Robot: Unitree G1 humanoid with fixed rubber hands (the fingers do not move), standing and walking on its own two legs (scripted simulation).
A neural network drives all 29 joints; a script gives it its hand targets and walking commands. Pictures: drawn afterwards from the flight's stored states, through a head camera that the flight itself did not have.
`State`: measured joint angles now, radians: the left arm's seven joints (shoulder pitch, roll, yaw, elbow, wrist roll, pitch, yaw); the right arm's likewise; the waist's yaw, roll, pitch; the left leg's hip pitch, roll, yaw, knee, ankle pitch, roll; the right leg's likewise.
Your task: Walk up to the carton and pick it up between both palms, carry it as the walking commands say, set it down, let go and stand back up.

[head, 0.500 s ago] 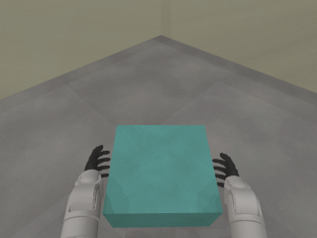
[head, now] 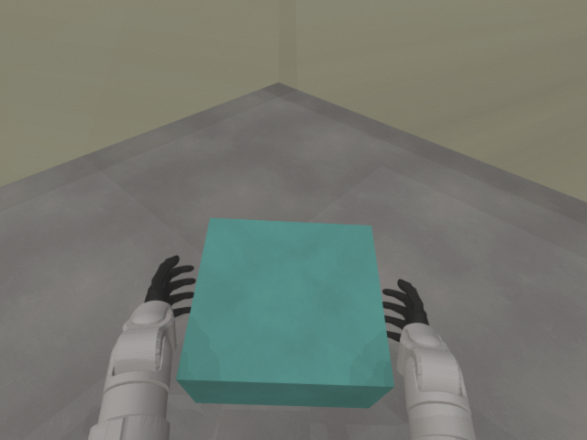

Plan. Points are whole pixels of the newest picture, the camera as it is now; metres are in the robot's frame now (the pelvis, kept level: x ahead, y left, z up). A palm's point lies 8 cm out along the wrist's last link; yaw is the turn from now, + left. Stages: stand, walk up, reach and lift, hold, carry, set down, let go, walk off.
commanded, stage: hold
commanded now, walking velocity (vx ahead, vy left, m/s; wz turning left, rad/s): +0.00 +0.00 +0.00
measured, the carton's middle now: (287, 310) +0.34 +0.07 -0.04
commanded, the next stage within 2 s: set down in 0.26 s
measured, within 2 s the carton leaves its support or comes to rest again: neither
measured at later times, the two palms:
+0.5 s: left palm (130, 290) +0.28 +0.29 +0.05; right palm (378, 315) +0.32 -0.07 +0.03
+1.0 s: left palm (158, 319) +0.30 +0.29 -0.07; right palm (371, 339) +0.34 -0.08 -0.08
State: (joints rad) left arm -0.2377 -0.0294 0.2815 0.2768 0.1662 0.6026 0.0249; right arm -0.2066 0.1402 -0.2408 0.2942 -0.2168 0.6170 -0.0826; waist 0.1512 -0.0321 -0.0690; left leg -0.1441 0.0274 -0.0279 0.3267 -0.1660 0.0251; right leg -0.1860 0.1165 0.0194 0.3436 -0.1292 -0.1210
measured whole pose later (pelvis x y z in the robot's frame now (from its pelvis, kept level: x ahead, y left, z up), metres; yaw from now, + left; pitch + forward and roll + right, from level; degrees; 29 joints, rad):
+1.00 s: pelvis +0.05 +0.07 -0.01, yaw +5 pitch +13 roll +0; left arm -0.19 -0.07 0.31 0.48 0.23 0.35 0.01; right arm -0.20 0.06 -0.27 0.52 -0.23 0.37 0.03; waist 0.02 0.00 -0.10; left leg -0.47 -0.09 -0.10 0.55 -0.30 0.03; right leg -0.47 0.06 0.07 0.55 -0.30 -0.03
